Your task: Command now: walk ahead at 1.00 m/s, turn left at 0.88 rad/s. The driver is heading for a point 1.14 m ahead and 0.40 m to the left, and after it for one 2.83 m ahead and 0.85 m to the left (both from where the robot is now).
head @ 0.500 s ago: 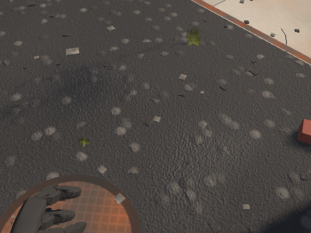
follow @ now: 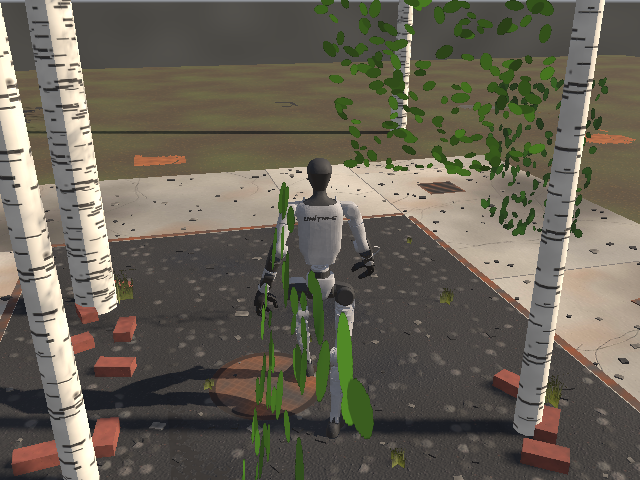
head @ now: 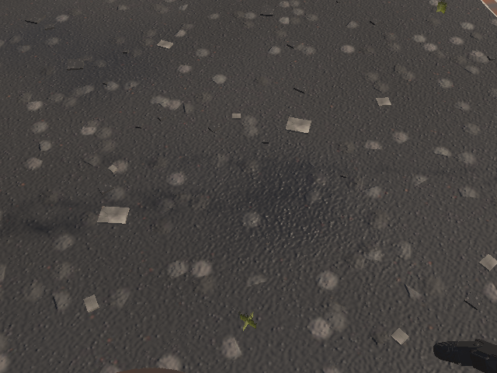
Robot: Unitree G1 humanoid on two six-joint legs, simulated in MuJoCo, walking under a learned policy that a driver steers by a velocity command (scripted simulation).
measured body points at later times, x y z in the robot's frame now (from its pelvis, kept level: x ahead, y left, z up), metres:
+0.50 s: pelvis +0.48 +0.03 +0.00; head +0.51 +0.04 +0.45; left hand +0.62 +0.34 -0.04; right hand +0.61 -0.26 -0.11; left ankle +0.23 +0.03 -0.68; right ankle +0.67 -0.04 -0.72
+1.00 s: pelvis +0.83 +0.27 +0.00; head +0.86 +0.30 +0.45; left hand +0.61 +0.41 -0.13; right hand +1.15 +0.26 -0.09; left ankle +0.85 +0.36 -0.71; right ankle +0.74 +0.00 -0.59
